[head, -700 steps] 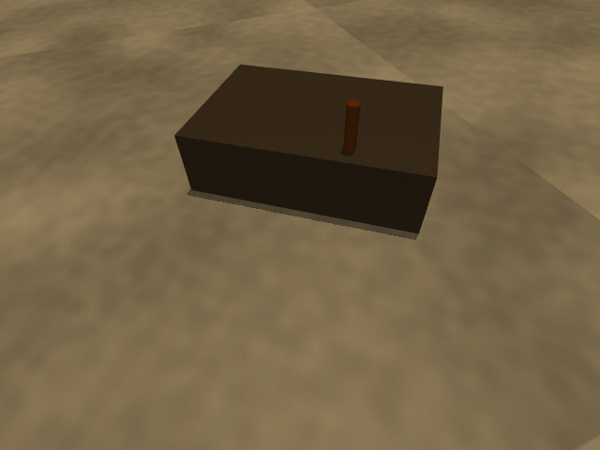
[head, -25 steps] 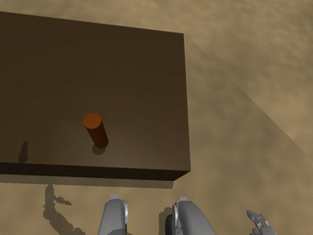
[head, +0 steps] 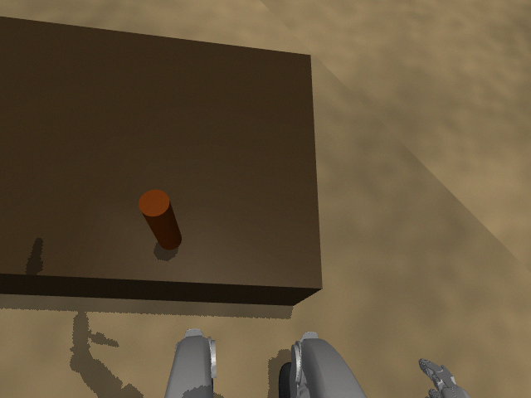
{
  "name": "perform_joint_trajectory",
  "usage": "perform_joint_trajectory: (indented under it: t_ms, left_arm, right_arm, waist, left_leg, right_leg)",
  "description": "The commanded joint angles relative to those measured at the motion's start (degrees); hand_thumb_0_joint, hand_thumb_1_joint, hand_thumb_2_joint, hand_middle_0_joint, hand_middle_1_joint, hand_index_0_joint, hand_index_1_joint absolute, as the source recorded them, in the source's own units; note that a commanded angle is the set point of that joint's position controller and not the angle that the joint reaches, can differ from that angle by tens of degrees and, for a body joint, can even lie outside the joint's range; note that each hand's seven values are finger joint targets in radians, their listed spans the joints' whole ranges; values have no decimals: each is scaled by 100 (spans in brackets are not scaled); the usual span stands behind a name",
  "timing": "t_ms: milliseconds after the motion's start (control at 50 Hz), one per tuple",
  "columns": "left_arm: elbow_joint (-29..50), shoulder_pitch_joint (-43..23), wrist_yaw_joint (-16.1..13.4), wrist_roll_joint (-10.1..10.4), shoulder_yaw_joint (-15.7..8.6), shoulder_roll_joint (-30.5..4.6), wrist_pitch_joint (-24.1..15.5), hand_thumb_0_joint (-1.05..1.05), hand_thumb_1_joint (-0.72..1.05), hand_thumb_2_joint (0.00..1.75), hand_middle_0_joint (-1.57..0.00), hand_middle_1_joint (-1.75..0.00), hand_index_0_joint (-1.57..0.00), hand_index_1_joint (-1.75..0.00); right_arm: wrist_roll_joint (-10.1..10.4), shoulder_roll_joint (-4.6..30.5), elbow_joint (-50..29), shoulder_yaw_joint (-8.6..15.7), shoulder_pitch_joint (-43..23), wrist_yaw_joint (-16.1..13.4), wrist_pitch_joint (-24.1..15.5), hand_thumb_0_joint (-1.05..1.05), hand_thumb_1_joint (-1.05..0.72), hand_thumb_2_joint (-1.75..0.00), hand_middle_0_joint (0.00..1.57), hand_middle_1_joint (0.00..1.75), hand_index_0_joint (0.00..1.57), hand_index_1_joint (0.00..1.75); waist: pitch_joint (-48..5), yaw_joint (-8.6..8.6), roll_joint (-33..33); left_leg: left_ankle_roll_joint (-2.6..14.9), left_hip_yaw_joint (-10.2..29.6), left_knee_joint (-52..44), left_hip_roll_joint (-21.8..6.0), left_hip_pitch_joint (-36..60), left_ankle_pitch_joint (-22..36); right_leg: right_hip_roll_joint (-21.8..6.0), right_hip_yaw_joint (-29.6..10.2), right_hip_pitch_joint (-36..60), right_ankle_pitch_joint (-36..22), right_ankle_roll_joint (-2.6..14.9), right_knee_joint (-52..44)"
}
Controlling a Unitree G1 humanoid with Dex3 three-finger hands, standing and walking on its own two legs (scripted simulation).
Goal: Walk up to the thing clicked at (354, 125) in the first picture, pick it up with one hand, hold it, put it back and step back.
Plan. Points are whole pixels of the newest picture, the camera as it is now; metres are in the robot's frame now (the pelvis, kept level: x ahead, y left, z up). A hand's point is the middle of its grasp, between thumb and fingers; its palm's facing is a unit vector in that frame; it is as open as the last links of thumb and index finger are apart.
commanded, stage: go down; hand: left
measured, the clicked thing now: (163, 223) +0.45 +0.19 -0.23
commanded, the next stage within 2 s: approach in 0.72 s
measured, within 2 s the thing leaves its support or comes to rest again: neither
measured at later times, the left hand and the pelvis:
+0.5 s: hand out of the picture +0.39 +0.39 +0.06, palm faces +0.14 -0.99 +0.02, open 17.2 cm; pelvis +0.00 +0.00 +0.00, yaw +0 degrees
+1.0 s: hand out of the picture +0.39 +0.39 +0.05, palm faces +0.14 -0.99 +0.03, open 17.3 cm; pelvis +0.00 +0.01 -0.01, yaw +0 degrees
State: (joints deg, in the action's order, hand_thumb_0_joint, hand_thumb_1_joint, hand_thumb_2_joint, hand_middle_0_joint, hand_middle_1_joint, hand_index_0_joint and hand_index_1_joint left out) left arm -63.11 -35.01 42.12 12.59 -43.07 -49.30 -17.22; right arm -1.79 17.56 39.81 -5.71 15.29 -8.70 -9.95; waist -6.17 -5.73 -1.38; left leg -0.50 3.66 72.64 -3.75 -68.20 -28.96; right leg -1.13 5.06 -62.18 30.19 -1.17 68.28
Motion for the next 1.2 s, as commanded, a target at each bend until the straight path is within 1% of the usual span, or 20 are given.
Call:
perform_joint_trajectory:
  t_ms: [0,80,140,180,220,280,340,440,520,560,660,680,760,800,840,900,980,1040,1120,1180]
  left_arm:
    - [1129,-1450,49,264,-269,-2227,-314,0,-46,0,-6,-2,-5,-2]
    - [1128,-1458,52,285,-273,-2182,-366,0,-47,0,-6,-1,-5,-2]
    - [1391,-1501,43,284,-420,-2434,-408,0,-45,0,-6,-1,-6,-1]
    - [1211,-1434,82,324,-371,-2219,-368,0,-44,0,-6,-2,-5,-2]
    - [1329,-1573,65,310,-317,-2205,-388,0,-44,1,-5,-1,-5,-2]
    - [1300,-1499,47,324,-452,-2327,-408,0,-44,0,-6,-1,-5,-1]
    - [1318,-1435,71,322,-363,-2164,-396,0,-42,0,-6,-1,-5,-1]
    - [1308,-1489,23,364,-409,-2191,-443,0,-42,0,-5,-1,-5,-1]
    - [1166,-1404,27,382,-320,-2022,-440,0,-40,0,-5,-2,-5,-1]
    - [1356,-1481,28,348,-362,-2165,-461,0,-41,0,-5,-1,-5,-1]
    - [1410,-1663,26,357,-411,-2289,-450,0,-38,0,-5,-1,-5,-1]
    - [1312,-1648,32,371,-297,-2090,-424,0,-39,1,-5,-2,-5,-2]
    - [1297,-1688,-11,286,-450,-2378,-448,0,-41,0,-5,-1,-5,-1]
    - [1249,-1614,23,303,-376,-2300,-416,0,-40,0,-5,-2,-5,-1]
    - [1218,-1567,27,298,-387,-2247,-418,0,-52,0,-6,-2,-7,-1]
    - [766,-1296,33,306,-173,-1839,-387,0,-57,0,-6,-4,-7,-2]
    - [645,-1355,-10,399,-99,-1578,-612,0,-61,0,-5,-4,-7,-2]
    - [420,-1417,-25,437,80,-1243,-831,0,-61,0,-5,-4,-6,-2]
    - [440,-1615,-20,410,110,-1260,-1232,0,-60,0,-3,-5,-5,-3]
    - [629,-1918,-71,361,21,-1445,-1484,0,-57,1,-3,-5,-4,-4]
  right_arm:
    - [31,1219,-324,476,718,-104,-196,0,-92,-90,20,30,20,30]
    - [20,1191,-314,471,723,-90,-198,0,-92,-90,20,30,20,30]
    - [20,1228,-298,488,711,-86,-203,0,-92,-90,20,30,20,30]
    - [15,1229,-234,490,763,-81,-180,0,-93,-90,20,30,20,30]
    - [4,1203,-262,488,738,-88,-182,0,-93,-90,20,30,20,30]
    - [6,1179,-272,474,706,-81,-187,0,-92,-90,20,30,20,30]
    - [-7,1186,-201,494,784,-73,-177,0,-93,-90,20,30,20,30]
    - [19,1170,-234,501,682,-66,-170,0,-92,-90,20,30,20,30]
    - [23,1167,-248,493,677,-71,-189,0,-93,-90,20,30,20,30]
    - [27,1201,-213,522,718,-68,-184,0,-93,-90,20,30,20,30]
    - [19,1209,-239,493,723,-84,-197,0,-92,-90,20,30,20,30]
    - [27,1216,-204,506,765,-78,-186,0,-92,-90,20,30,20,30]
    - [-2,1210,-245,475,724,-71,-192,0,-93,-90,20,30,20,30]
    - [11,1233,-277,478,708,-68,-186,0,-93,-90,20,30,20,30]
    - [-2,1190,-300,461,693,-64,-187,0,-88,-89,20,30,20,30]
    - [-3,1177,-308,441,683,-45,-189,0,-89,-89,20,30,20,30]
    - [8,1168,-387,436,578,2,-245,0,-88,-89,20,30,20,30]
    - [-15,1168,-425,407,504,70,-281,0,-88,-89,20,30,20,30]
    - [-78,1151,-374,392,454,155,-312,0,-88,-89,20,30,20,30]
    - [-167,1191,-385,366,409,240,-305,0,-89,-89,20,30,20,30]
  waist:
    - [-2592,141,1342]
    - [-2563,180,1221]
    - [-2835,288,1560]
    - [-2796,220,1573]
    - [-2743,185,1446]
    - [-2749,237,1388]
    - [-2823,240,1485]
    - [-2640,234,1378]
    - [-2571,196,1273]
    - [-2687,251,1395]
    - [-2769,200,1517]
    - [-2710,140,1427]
    - [-2731,255,1551]
    - [-2696,218,1501]
    - [-2701,222,1499]
    - [-2385,118,1212]
    - [-2231,59,968]
    - [-2266,-34,948]
    - [-2684,-31,1154]
    - [-3203,-7,1437]
  left_leg:
    - [67,128,-878,201,2799,1945]
    - [92,105,-846,230,2643,1817]
    - [31,154,-910,213,2979,2013]
    - [-1,222,-876,181,3139,2263]
    - [37,178,-840,206,2959,2144]
    - [76,122,-802,231,2763,1983]
    - [59,144,-776,228,2902,2276]
    - [56,158,-875,212,2759,1747]
    - [81,145,-839,222,2657,1762]
    - [56,157,-866,210,2843,1851]
    - [30,196,-847,192,2962,1948]
    - [34,203,-864,183,3003,1965]
    - [17,232,-840,192,2883,1991]
    - [24,207,-886,188,2960,1883]
    - [35,182,-827,207,2826,1927]
    - [61,196,-730,192,2558,1884]
    - [92,187,-438,192,2042,1575]
    - [78,269,-90,182,1734,1611]
    - [76,233,581,205,1174,1372]
    - [70,241,1118,195,995,1663]
  right_leg:
    - [219,-120,454,-1368,267,-772]
    - [206,-163,490,-1325,265,-789]
    - [206,-113,416,-1299,291,-708]
    - [233,-42,225,-1378,291,-662]
    - [219,-93,319,-1384,284,-721]
    - [206,-146,501,-1397,272,-734]
    - [201,-117,435,-1547,274,-711]
    - [229,-101,350,-1192,287,-723]
    - [226,-126,381,-1266,276,-724]
    - [224,-114,347,-1252,286,-719]
    - [232,-83,262,-1255,284,-686]
    - [239,-77,213,-1258,284,-690]
    - [227,-61,182,-1224,300,-633]
    - [240,-67,208,-1186,290,-669]
    - [225,-87,246,-1265,286,-665]
    - [237,-64,65,-1231,283,-616]
    - [232,-87,-254,-1094,274,-338]
    - [211,-40,-829,-1022,303,88]
    - [178,-103,-1447,-832,330,739]
    - [151,-99,-1815,-935,351,1289]
